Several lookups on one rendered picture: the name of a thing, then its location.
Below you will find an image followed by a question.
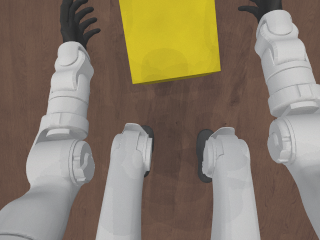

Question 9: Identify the left robot shin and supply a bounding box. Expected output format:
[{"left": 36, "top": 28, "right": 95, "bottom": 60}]
[{"left": 110, "top": 123, "right": 147, "bottom": 157}]

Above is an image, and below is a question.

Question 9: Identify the robot right forearm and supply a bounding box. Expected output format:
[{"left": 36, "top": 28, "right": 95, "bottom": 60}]
[{"left": 254, "top": 9, "right": 320, "bottom": 118}]

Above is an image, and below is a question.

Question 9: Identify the robot right upper arm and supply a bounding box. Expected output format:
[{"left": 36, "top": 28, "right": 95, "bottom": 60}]
[{"left": 267, "top": 113, "right": 320, "bottom": 240}]

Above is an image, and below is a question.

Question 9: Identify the right robot hand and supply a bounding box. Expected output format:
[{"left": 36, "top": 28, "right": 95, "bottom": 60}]
[{"left": 238, "top": 0, "right": 283, "bottom": 24}]

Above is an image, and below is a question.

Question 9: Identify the robot left upper arm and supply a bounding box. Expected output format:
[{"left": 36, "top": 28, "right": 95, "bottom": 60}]
[{"left": 0, "top": 139, "right": 95, "bottom": 240}]

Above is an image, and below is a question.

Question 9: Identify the robot right foot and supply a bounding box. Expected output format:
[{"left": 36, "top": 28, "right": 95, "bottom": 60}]
[{"left": 196, "top": 129, "right": 214, "bottom": 183}]

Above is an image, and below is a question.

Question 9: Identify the carton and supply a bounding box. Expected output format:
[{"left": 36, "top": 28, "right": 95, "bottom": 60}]
[{"left": 119, "top": 0, "right": 221, "bottom": 85}]

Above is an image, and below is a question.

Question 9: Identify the robot left forearm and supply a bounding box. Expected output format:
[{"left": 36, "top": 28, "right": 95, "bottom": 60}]
[{"left": 26, "top": 41, "right": 94, "bottom": 183}]

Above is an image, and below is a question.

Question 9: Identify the left robot hand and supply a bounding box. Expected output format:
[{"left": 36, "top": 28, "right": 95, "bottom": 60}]
[{"left": 59, "top": 0, "right": 101, "bottom": 51}]

